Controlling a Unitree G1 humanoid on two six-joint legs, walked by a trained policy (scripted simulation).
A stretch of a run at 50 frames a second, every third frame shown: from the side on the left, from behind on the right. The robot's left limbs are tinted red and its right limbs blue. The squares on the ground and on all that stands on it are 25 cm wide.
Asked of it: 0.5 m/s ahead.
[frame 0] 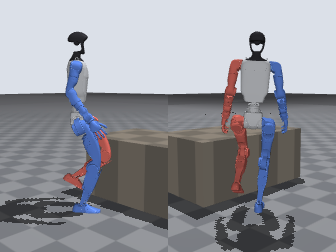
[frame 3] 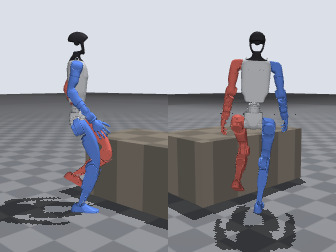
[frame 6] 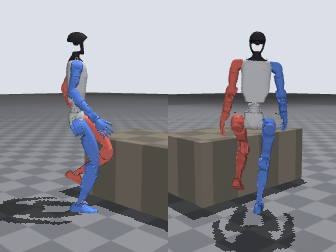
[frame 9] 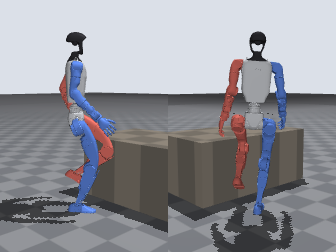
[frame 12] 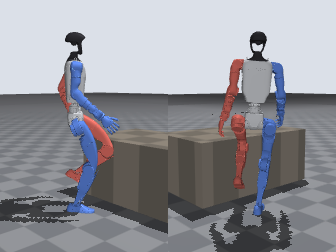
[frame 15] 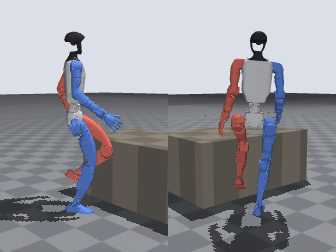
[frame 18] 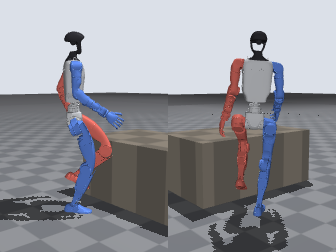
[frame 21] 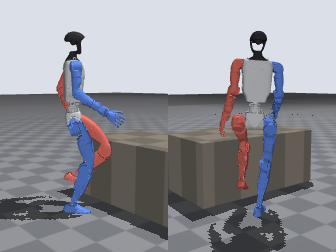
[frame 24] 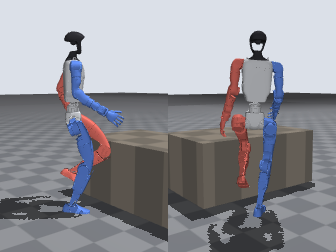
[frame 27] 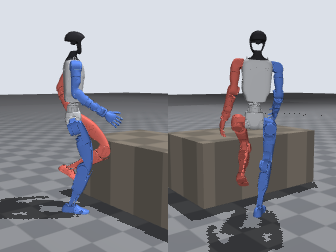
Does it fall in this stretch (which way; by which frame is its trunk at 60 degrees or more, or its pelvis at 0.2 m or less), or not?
no
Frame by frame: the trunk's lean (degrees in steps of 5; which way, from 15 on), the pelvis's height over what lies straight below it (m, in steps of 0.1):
0: 5, 0.8
3: 5, 0.8
6: 5, 0.8
9: 5, 0.8
12: 5, 0.8
15: 5, 0.8
18: 5, 0.8
21: 5, 0.8
24: 5, 0.8
27: 5, 0.8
